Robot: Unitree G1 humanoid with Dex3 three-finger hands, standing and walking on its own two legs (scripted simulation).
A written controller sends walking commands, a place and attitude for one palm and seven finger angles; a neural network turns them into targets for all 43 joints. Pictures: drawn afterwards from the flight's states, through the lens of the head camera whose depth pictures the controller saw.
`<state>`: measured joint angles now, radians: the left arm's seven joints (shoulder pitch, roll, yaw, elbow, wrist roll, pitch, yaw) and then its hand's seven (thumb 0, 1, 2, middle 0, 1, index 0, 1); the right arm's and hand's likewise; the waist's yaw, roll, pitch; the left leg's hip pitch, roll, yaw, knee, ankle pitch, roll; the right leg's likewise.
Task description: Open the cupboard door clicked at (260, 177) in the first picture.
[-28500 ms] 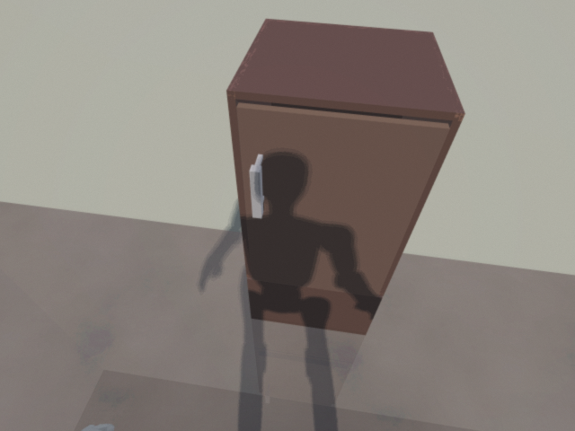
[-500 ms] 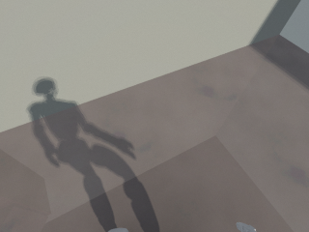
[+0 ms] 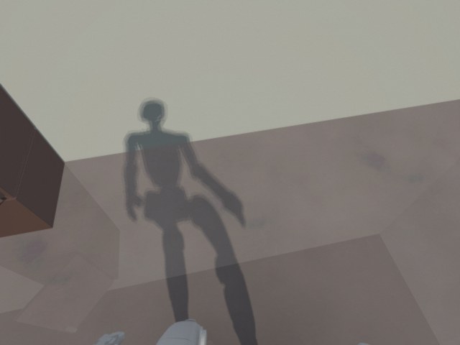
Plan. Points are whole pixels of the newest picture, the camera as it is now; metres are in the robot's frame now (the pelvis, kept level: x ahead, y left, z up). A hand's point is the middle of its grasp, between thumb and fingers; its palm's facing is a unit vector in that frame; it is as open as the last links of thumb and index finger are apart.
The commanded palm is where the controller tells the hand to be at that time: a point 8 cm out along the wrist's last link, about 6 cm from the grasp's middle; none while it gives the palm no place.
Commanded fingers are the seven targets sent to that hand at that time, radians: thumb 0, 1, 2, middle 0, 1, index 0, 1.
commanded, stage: turn to face it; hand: left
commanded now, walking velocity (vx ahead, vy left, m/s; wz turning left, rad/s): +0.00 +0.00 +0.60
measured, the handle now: out of the picture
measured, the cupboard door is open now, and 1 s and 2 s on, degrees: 47 47 47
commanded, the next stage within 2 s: take the last steps up to it in 1.58 s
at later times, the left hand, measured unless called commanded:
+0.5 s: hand out of the picture +0.04 +0.22 -0.16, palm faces +0.31 -0.90 -0.31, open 7.4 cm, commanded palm none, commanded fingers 0.00 0.90 0.90 -0.20 -0.30 -0.20 -0.30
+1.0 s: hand out of the picture -0.04 +0.21 -0.17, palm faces +0.60 -0.76 -0.26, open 7.4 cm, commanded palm none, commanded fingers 0.00 0.90 0.90 -0.20 -0.30 -0.20 -0.30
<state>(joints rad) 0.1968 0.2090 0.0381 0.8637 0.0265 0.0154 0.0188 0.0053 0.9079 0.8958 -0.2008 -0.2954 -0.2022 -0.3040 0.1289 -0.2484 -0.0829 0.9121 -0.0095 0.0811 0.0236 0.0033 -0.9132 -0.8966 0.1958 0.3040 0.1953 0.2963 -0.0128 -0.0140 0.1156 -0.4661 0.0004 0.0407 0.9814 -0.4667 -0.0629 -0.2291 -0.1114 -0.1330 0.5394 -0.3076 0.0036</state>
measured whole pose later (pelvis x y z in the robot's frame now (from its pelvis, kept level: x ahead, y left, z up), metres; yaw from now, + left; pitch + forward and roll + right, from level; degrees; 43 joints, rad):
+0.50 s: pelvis +0.01 -0.02 -0.01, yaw +19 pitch +1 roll +0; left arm 0.16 0.25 0.06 0.85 0.02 0.02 0.01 0.01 0.91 0.90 -0.20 -0.30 -0.20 -0.30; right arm 0.16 -0.24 -0.08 0.91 -0.02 0.07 0.01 0.00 -0.91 -0.90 0.20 0.30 0.20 0.30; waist -0.01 0.03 0.10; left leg -0.45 -0.04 -0.10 0.83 -0.44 -0.03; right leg -0.30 -0.05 -0.06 0.61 -0.32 0.02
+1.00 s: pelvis +0.02 -0.02 +0.00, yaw +37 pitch +1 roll -1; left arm 0.15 0.27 0.07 0.88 0.01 0.06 0.00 0.01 0.91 0.90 -0.20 -0.30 -0.20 -0.30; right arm 0.14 -0.22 -0.05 0.90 -0.02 0.04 0.00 0.00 -0.91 -0.90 0.20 0.30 0.20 0.30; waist 0.00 -0.01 0.11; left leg -0.32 -0.02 -0.07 0.54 -0.24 0.01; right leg -0.43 -0.07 -0.03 0.90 -0.45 0.08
